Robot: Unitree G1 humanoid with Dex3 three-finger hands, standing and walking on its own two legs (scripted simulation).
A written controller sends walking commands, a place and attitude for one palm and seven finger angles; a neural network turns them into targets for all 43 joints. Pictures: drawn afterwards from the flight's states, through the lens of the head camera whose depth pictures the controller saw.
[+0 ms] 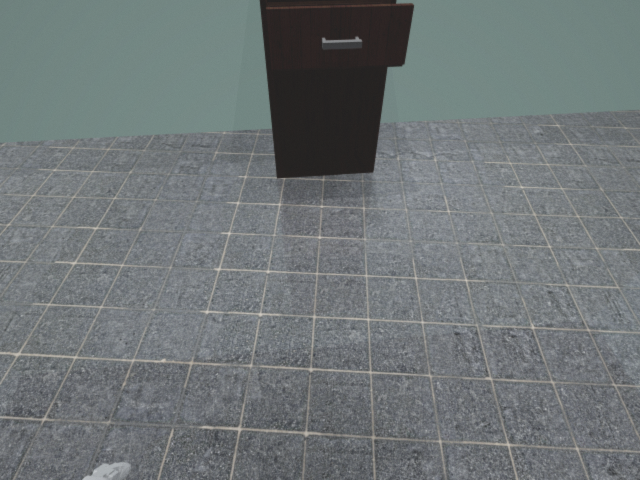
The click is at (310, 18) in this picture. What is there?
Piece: drawer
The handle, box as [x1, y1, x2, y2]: [322, 37, 361, 49]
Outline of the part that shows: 361,40 358,37 355,37 354,39 350,40 326,40 322,38 322,47 323,49 357,48 361,47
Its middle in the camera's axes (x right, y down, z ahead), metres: +0.06 -0.62 +1.21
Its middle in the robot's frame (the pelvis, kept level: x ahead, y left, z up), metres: +1.33 +0.01 +0.00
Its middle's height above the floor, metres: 0.77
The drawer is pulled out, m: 0.29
